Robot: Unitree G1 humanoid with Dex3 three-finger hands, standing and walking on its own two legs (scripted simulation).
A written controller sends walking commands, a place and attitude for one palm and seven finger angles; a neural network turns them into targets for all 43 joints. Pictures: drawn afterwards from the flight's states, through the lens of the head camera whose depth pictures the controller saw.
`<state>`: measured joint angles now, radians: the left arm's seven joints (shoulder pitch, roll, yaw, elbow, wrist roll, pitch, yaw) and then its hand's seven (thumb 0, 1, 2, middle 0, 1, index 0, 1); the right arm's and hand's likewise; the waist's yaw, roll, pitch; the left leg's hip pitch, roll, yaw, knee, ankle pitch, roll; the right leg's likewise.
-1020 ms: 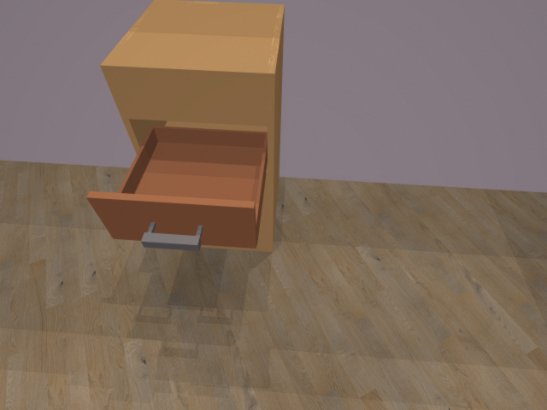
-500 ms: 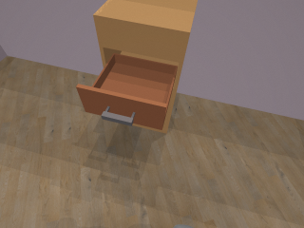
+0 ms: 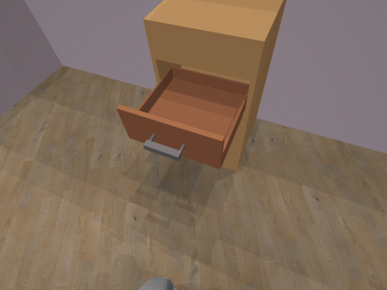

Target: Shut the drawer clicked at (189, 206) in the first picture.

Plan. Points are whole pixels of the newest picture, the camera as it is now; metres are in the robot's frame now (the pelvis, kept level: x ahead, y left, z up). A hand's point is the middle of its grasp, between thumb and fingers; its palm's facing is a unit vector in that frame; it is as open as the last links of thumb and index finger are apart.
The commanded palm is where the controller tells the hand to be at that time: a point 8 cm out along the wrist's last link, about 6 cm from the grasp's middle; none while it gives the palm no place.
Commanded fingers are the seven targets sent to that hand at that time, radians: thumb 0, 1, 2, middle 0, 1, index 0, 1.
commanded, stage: turn or walk to find it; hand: left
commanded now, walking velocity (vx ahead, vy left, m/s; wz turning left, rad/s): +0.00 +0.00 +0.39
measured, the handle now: (165, 145) +0.56 +0.15 -0.19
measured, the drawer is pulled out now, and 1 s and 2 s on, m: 0.30 0.30 0.30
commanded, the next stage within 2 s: stand and wait in 0.06 s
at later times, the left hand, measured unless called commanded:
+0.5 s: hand out of the picture +0.02 +0.16 -0.17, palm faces +0.10 -0.97 -0.22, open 7.4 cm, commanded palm none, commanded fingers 0.00 0.90 0.90 -0.20 -0.30 -0.20 -0.30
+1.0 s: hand out of the picture +0.03 +0.17 -0.19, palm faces +0.22 -0.96 -0.20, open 7.4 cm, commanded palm none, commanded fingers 0.00 0.90 0.90 -0.20 -0.30 -0.20 -0.30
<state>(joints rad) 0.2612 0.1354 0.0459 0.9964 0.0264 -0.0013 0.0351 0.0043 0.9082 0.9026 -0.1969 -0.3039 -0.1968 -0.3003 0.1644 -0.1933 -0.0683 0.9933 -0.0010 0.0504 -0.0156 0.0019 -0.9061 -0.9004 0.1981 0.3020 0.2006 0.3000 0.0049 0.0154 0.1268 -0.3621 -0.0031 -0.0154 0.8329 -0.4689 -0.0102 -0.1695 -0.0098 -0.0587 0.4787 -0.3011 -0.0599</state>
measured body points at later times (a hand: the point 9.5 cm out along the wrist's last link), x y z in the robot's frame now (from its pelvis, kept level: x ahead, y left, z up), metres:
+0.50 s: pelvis +0.03 -0.02 +0.00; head +0.06 -0.03 +0.45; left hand +0.01 +0.21 -0.15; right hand +0.08 -0.24 -0.17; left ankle +0.01 +0.14 -0.74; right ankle -0.01 -0.09 -0.74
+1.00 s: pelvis +0.05 -0.01 -0.01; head +0.06 +0.01 +0.44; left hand +0.02 +0.22 -0.18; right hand +0.06 -0.22 -0.17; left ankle +0.01 +0.12 -0.74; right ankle -0.01 -0.09 -0.74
